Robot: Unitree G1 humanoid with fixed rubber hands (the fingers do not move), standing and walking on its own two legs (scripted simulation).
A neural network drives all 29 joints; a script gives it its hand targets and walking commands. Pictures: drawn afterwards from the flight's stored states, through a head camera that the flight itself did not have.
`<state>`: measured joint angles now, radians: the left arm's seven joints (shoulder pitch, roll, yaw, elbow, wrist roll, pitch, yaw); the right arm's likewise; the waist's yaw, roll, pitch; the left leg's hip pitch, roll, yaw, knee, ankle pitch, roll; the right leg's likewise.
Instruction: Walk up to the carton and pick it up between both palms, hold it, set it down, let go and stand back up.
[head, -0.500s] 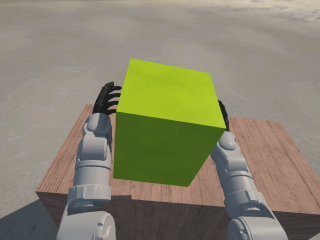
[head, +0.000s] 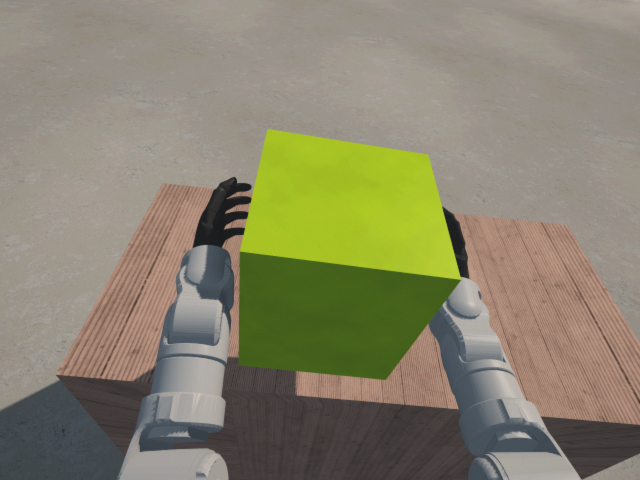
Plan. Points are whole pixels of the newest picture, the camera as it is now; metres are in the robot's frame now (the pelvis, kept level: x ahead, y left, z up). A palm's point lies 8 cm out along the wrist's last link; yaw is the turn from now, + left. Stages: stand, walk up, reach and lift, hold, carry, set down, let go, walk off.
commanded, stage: set down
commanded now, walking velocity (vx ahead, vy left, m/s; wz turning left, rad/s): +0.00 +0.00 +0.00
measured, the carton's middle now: (330, 263) +0.38 -0.02 +0.09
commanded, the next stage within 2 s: none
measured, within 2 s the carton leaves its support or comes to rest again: neither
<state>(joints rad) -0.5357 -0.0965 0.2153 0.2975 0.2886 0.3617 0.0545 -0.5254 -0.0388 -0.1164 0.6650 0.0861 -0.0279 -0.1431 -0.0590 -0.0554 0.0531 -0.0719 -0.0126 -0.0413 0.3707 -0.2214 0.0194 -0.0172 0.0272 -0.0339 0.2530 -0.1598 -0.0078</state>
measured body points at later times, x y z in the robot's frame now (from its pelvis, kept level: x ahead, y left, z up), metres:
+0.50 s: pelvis +0.00 -0.01 +0.00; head +0.00 +0.02 +0.45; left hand +0.39 +0.12 +0.10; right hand +0.37 -0.18 +0.09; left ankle -0.01 +0.10 -0.75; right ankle -0.01 -0.11 -0.75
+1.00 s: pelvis -0.01 -0.02 +0.00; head +0.02 -0.01 +0.45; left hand +0.40 +0.10 +0.07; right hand +0.38 -0.20 +0.06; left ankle -0.01 +0.10 -0.75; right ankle -0.01 -0.11 -0.75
